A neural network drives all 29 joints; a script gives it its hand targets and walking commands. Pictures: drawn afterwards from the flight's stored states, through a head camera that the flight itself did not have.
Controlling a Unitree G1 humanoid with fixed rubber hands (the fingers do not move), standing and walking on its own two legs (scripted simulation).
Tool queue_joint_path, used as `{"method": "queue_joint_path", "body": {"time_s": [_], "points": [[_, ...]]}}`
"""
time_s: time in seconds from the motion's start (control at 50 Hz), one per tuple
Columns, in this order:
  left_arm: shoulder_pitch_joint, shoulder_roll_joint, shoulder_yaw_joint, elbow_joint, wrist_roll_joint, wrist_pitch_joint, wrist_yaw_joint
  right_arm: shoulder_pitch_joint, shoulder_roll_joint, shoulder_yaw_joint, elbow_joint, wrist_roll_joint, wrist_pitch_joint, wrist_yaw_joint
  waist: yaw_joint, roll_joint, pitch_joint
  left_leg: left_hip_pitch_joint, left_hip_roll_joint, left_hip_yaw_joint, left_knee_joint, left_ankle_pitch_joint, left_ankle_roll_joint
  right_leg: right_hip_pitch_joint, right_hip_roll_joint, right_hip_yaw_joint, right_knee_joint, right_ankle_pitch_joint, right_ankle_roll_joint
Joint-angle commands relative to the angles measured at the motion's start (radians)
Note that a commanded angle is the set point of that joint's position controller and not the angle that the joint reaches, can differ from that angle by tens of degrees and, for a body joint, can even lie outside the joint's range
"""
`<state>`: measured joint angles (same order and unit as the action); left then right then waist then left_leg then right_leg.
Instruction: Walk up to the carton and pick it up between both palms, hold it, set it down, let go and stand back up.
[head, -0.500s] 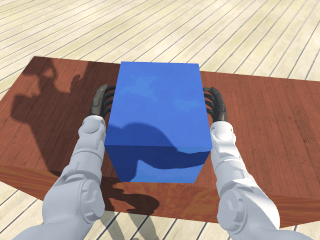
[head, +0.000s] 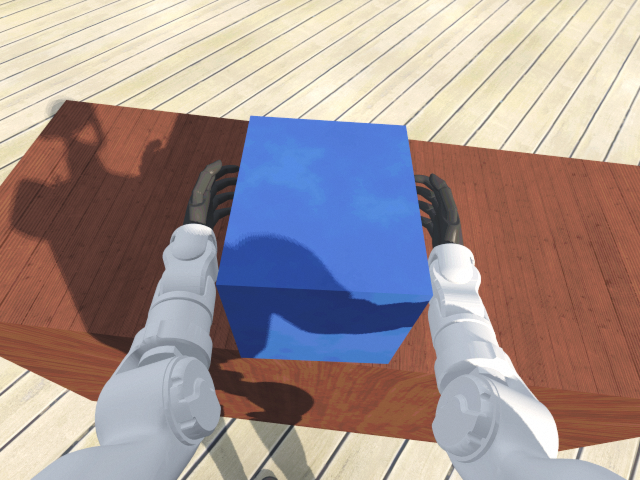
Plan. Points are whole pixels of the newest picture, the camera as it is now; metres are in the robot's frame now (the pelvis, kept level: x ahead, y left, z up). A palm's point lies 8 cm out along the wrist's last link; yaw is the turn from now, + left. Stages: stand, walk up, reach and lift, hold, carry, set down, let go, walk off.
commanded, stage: set down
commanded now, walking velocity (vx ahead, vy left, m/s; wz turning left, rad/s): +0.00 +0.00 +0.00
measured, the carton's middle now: (321, 244) +0.42 +0.05 -0.01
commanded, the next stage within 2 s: none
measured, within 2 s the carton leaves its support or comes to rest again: neither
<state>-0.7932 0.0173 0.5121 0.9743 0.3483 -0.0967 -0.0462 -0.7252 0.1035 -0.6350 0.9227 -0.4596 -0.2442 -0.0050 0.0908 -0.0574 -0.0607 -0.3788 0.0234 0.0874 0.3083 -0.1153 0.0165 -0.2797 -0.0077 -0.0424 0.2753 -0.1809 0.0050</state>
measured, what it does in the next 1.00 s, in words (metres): stands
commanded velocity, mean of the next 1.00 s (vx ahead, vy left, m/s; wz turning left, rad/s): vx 0.00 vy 0.00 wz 0.00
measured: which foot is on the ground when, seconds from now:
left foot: down 0.00-1.00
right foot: down 0.00-1.00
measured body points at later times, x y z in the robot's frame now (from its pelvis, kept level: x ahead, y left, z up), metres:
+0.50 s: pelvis +0.00 +0.00 +0.00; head +0.07 +0.01 +0.44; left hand +0.41 +0.21 +0.05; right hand +0.43 -0.11 +0.05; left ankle +0.01 +0.11 -0.75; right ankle -0.04 -0.12 -0.75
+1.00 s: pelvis +0.00 +0.00 -0.01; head +0.08 +0.03 +0.43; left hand +0.42 +0.21 +0.02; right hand +0.44 -0.11 +0.04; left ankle +0.01 +0.11 -0.75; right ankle -0.04 -0.12 -0.75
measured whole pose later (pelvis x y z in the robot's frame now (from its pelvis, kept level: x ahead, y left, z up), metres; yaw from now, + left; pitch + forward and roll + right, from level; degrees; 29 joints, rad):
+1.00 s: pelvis +0.00 +0.00 -0.01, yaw -1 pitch +16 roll -1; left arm -0.84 0.14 0.40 1.17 0.19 -0.19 0.04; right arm -0.82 0.02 -0.35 1.10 -0.17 -0.21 -0.09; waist 0.06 -0.06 -0.11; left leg -0.53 0.06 0.11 0.41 -0.15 0.01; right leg -0.43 0.01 -0.04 0.36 -0.21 0.00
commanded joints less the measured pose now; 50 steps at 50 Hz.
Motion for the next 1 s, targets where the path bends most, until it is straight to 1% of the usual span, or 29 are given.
{"method": "queue_joint_path", "body": {"time_s": [0.0,0.06,0.08,0.1,0.14,0.18,0.2,0.24,0.28,0.32,0.36,0.4,0.42,0.48,0.5,0.56,0.58,0.62,0.66,0.7,0.72,0.74,0.76,0.8,0.84,0.86,0.92,0.94,0.98], "points": [[-0.545,-0.447,-0.194,-0.032,0.023,-0.033,-0.064,-0.582,0.477,0.256,-0.021,-0.039,-0.032,0.09,0.001,0.078,-0.524,0.319,-0.001,0.065,0.042,0.393,-0.032,0.154,0.015,-0.057,0.009,0.187,0.026],[-0.53,-0.438,-0.184,-0.029,0.029,-0.03,-0.073,-0.576,0.484,0.273,-0.028,-0.034,-0.025,0.088,0.0,0.053,-0.498,0.299,-0.006,0.065,0.035,0.369,-0.021,0.171,0.01,-0.05,0.013,0.216,0.035],[-0.527,-0.441,-0.189,-0.029,0.021,-0.033,-0.075,-0.57,0.477,0.267,-0.026,-0.039,-0.028,0.086,-0.009,0.052,-0.499,0.297,-0.005,0.062,0.037,0.372,-0.018,0.17,0.008,-0.049,0.019,0.229,0.035],[-0.518,-0.436,-0.18,-0.029,0.028,-0.036,-0.076,-0.557,0.484,0.274,-0.018,-0.041,-0.029,0.085,-0.004,0.048,-0.495,0.287,-0.009,0.066,0.037,0.377,-0.015,0.185,0.006,-0.045,0.021,0.25,0.039],[-0.504,-0.447,-0.178,-0.025,0.036,-0.037,-0.082,-0.548,0.495,0.271,-0.02,-0.051,-0.033,0.083,-0.01,0.04,-0.491,0.306,-0.008,0.058,0.042,0.4,-0.016,0.177,0.009,-0.051,0.025,0.264,0.042],[-0.493,-0.439,-0.165,-0.023,0.046,-0.042,-0.087,-0.537,0.508,0.279,-0.017,-0.05,-0.032,0.081,-0.001,0.041,-0.481,0.289,-0.011,0.061,0.04,0.383,-0.011,0.179,0.003,-0.046,0.032,0.279,0.049],[-0.498,-0.432,-0.168,-0.026,0.044,-0.044,-0.086,-0.527,0.506,0.283,-0.019,-0.05,-0.032,0.079,-0.007,0.04,-0.49,0.28,-0.01,0.06,0.041,0.382,-0.009,0.193,0.003,-0.045,0.036,0.296,0.049],[-0.477,-0.429,-0.165,-0.022,0.047,-0.044,-0.087,-0.509,0.497,0.277,-0.01,-0.051,-0.031,0.076,-0.013,0.047,-0.459,0.29,-0.006,0.059,0.044,0.39,-0.01,0.175,0.006,-0.05,0.033,0.279,0.048],[-0.479,-0.417,-0.149,-0.016,0.052,-0.042,-0.091,-0.504,0.505,0.27,-0.008,-0.064,-0.022,0.073,-0.015,0.023,-0.432,0.279,-0.009,0.056,0.037,0.35,0.0,0.169,0.003,-0.048,0.03,0.262,0.05],[-0.476,-0.419,-0.155,-0.022,0.048,-0.049,-0.09,-0.501,0.506,0.28,-0.015,-0.053,-0.026,0.074,-0.011,0.029,-0.458,0.273,-0.011,0.06,0.041,0.365,-0.004,0.176,0.007,-0.047,0.036,0.274,0.053],[-0.47,-0.423,-0.151,-0.015,0.049,-0.052,-0.092,-0.498,0.508,0.274,-0.016,-0.058,-0.026,0.074,-0.013,0.029,-0.44,0.256,-0.011,0.057,0.037,0.342,-0.003,0.187,0.004,-0.043,0.033,0.256,0.048],[-0.474,-0.421,-0.156,-0.02,0.049,-0.06,-0.092,-0.491,0.51,0.273,-0.008,-0.058,-0.03,0.074,-0.017,0.042,-0.458,0.27,-0.011,0.056,0.043,0.36,-0.004,0.165,0.004,-0.047,0.039,0.263,0.048],[-0.467,-0.423,-0.147,-0.011,0.052,-0.061,-0.094,-0.483,0.511,0.27,-0.008,-0.067,-0.03,0.073,-0.02,0.027,-0.448,0.266,-0.008,0.054,0.041,0.354,-0.004,0.164,0.006,-0.05,0.033,0.26,0.05],[-0.452,-0.418,-0.135,0.001,0.065,-0.062,-0.095,-0.473,0.506,0.261,-0.001,-0.069,-0.028,0.077,-0.016,0.034,-0.424,0.28,-0.007,0.048,0.048,0.362,-0.006,0.156,0.008,-0.053,0.032,0.239,0.047],[-0.452,-0.416,-0.135,0.001,0.064,-0.06,-0.096,-0.478,0.501,0.251,-0.014,-0.07,-0.029,0.075,-0.026,0.026,-0.417,0.293,-0.007,0.047,0.053,0.372,-0.003,0.133,0.008,-0.053,0.031,0.242,0.05],[-0.448,-0.4,-0.117,-0.001,0.077,-0.059,-0.095,-0.462,0.496,0.246,-0.012,-0.068,-0.018,0.076,-0.019,0.042,-0.414,0.278,-0.01,0.053,0.043,0.344,0.0,0.146,0.007,-0.052,0.024,0.214,0.045],[-0.458,-0.388,-0.108,-0.01,0.081,-0.059,-0.094,-0.457,0.493,0.245,-0.01,-0.075,-0.013,0.077,-0.017,0.031,-0.409,0.267,-0.011,0.056,0.036,0.332,0.003,0.149,0.007,-0.048,0.026,0.212,0.047],[-0.447,-0.377,-0.098,-0.008,0.09,-0.058,-0.09,-0.448,0.477,0.236,-0.006,-0.074,-0.011,0.076,-0.022,0.031,-0.406,0.279,-0.011,0.058,0.041,0.345,0.001,0.147,0.008,-0.049,0.026,0.219,0.051],[-0.438,-0.382,-0.105,-0.006,0.084,-0.063,-0.085,-0.455,0.464,0.237,-0.017,-0.066,-0.018,0.074,-0.013,0.05,-0.42,0.29,-0.004,0.051,0.055,0.387,-0.005,0.124,0.011,-0.051,0.028,0.223,0.045],[-0.422,-0.332,-0.079,-0.004,0.096,-0.064,-0.08,-0.433,0.43,0.235,-0.003,-0.061,-0.012,0.07,-0.011,0.029,-0.393,0.284,-0.007,0.054,0.057,0.38,-0.002,0.124,0.011,-0.048,0.025,0.22,0.048],[-0.416,-0.301,-0.073,-0.007,0.09,-0.066,-0.071,-0.417,0.397,0.224,-0.002,-0.051,-0.011,0.064,-0.013,0.036,-0.409,0.28,-0.009,0.054,0.061,0.387,-0.001,0.122,0.012,-0.043,0.031,0.224,0.049],[-0.415,-0.251,-0.067,-0.014,0.085,-0.069,-0.058,-0.411,0.333,0.212,-0.007,-0.041,-0.011,0.054,-0.015,0.042,-0.429,0.289,-0.007,0.055,0.06,0.385,-0.005,0.116,0.015,-0.042,0.028,0.209,0.047],[-0.41,-0.216,-0.059,-0.009,0.085,-0.07,-0.047,-0.406,0.304,0.198,0.005,-0.042,-0.005,0.043,-0.026,0.033,-0.4,0.287,-0.004,0.052,0.061,0.375,0.0,0.099,0.013,-0.04,0.022,0.191,0.048],[-0.406,-0.057,-0.019,-0.021,0.062,-0.079,-0.005,-0.397,0.153,0.18,0.008,-0.005,0.0,0.012,-0.013,0.011,-0.418,0.268,-0.005,0.054,0.063,0.354,0.004,0.087,0.019,-0.03,0.027,0.175,0.051],[-0.438,0.061,-0.067,-0.009,-0.014,-0.092,0.045,-0.427,0.026,0.221,0.029,0.092,0.002,-0.025,-0.01,0.032,-0.463,0.246,0.0,0.054,0.09,0.379,-0.002,0.058,0.026,-0.016,0.041,0.185,0.043],[-0.446,0.082,-0.091,0.015,-0.048,-0.096,0.063,-0.448,0.012,0.266,0.05,0.151,0.006,-0.038,-0.001,0.044,-0.469,0.212,0.0,0.053,0.101,0.378,-0.004,0.049,0.029,-0.007,0.046,0.184,0.037],[-0.487,0.208,-0.145,0.056,-0.174,-0.131,0.103,-0.495,-0.097,0.357,0.085,0.302,0.01,-0.078,0.01,0.071,-0.609,0.132,0.003,0.044,0.148,0.385,-0.011,0.042,0.031,0.02,0.095,0.249,0.027],[-0.515,0.251,-0.178,0.073,-0.219,-0.144,0.111,-0.515,-0.136,0.385,0.096,0.35,0.01,-0.088,0.005,0.086,-0.667,0.113,0.005,0.039,0.165,0.378,-0.018,0.044,0.031,0.027,0.112,0.262,0.022],[-0.547,0.287,-0.246,0.115,-0.299,-0.179,0.126,-0.546,-0.209,0.437,0.126,0.427,-0.003,-0.102,-0.004,0.131,-0.799,0.134,0.012,0.021,0.215,0.439,-0.045,0.01,0.034,0.025,0.146,0.318,0.008]]}}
